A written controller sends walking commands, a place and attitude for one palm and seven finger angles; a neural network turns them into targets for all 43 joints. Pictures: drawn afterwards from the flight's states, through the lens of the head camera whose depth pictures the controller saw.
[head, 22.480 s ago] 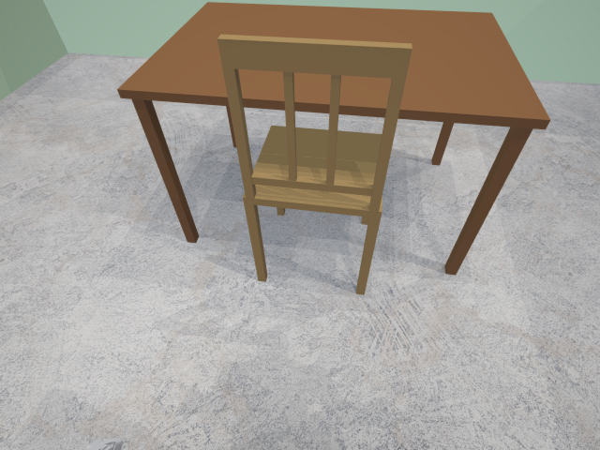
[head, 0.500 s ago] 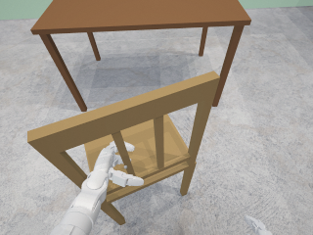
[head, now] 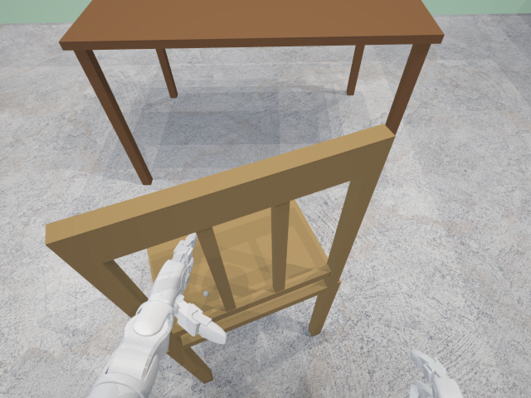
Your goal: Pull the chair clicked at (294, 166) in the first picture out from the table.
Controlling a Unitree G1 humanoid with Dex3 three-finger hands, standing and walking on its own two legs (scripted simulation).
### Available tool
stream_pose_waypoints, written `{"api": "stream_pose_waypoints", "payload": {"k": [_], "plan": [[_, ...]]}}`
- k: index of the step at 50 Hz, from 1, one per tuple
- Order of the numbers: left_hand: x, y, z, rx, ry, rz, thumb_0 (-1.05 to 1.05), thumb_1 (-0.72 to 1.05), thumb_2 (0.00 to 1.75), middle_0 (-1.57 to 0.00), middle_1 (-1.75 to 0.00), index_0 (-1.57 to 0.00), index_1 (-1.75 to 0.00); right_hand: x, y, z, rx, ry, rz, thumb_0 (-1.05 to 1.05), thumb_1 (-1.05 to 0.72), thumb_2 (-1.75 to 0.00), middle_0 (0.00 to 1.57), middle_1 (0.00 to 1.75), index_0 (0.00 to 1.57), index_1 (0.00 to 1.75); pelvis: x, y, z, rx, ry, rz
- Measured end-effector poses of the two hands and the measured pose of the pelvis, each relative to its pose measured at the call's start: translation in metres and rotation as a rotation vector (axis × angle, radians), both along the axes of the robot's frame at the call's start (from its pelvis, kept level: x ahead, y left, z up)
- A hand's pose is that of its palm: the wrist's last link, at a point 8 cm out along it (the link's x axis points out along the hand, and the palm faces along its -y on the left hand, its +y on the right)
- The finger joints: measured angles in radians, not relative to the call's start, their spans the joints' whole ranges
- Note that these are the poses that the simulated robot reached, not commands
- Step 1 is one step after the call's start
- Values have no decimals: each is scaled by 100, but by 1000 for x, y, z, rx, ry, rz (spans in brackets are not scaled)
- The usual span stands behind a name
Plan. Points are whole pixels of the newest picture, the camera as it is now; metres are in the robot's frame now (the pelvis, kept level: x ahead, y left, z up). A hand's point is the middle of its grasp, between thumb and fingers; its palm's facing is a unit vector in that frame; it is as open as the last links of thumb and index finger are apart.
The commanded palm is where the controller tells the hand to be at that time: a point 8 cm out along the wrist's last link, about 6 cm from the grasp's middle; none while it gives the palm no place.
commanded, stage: draw the fingers out of the gap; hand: left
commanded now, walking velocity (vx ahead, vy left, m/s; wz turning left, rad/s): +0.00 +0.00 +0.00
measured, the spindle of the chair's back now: (219, 274) +0.32 +0.08 -0.03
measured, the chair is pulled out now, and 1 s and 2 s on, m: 0.65 0.65 0.64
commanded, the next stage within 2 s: draw the hand back to the body in 0.72 s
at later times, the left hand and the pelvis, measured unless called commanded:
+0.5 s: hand (197, 353) +0.20 +0.11 -0.04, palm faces -0.17 -0.97 -0.15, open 17.5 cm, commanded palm +0.18 +0.16 -0.02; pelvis +0.00 +0.01 -0.01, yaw +1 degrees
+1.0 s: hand (173, 385) +0.15 +0.12 +0.01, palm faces +0.03 -1.00 -0.01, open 17.5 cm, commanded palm +0.13 +0.18 +0.02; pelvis -0.02 +0.00 -0.03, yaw +2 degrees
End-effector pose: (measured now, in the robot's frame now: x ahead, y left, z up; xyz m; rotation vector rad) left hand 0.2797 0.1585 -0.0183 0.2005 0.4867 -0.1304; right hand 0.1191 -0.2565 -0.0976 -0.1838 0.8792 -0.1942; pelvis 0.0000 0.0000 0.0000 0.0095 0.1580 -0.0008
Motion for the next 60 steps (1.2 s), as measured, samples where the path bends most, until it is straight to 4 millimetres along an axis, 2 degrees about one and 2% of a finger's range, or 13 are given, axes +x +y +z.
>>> {"api": "stream_pose_waypoints", "payload": {"k": [6, 26, 43, 46, 49, 56, 60], "plan": [[-18, 8, -7, -2, 33, 7, -1, -54, 20, -1, -1, -1, -2, 7, 3, 4, -6, -30, 3, 1, -91, -90, 20, 30, 20, 30, 1, 3, -2, -2, 5, -3], [-92, 2, 2, -3, 30, 9, -1, -54, 20, 0, 0, 0, 0, 41, 34, 13, 17, -195, 87, 1, -91, -90, 20, 30, 20, 30, -3, 9, -11, -7, -4, 19], [-147, 5, 4, -2, 55, 43, -1, -54, 20, 0, 0, 0, 0, 38, 28, 13, 0, -253, 72, 1, -91, -90, 20, 30, 20, 30, -13, 4, -20, -10, -3, 30], [-150, 7, 12, -114, -26, 120, -2, -54, 20, 0, 0, -1, 0, 37, 27, 11, -5, -267, 71, 1, -91, -90, 20, 30, 20, 30, -16, 2, -24, -12, 5, 31], [-148, 17, 28, -162, -174, 185, -2, -54, 20, -1, 0, -1, 0, 35, 28, 6, -7, -268, 84, 1, -91, -90, 20, 30, 20, 30, -20, 0, -28, -16, 11, 35], [-146, 26, 41, -158, -392, 146, -1, -55, 20, 0, 0, -5, -2, 29, 30, -16, 27, -250, 105, 1, -91, -90, 20, 30, 20, 30, -30, -4, -42, -20, 35, 35], [-146, 32, 51, -115, -392, 101, -2, -55, 20, -2, -1, -5, -2, 24, 31, -23, 56, -234, 84, 1, -91, -90, 20, 30, 20, 30, -33, -6, -42, -21, 22, 34]]}}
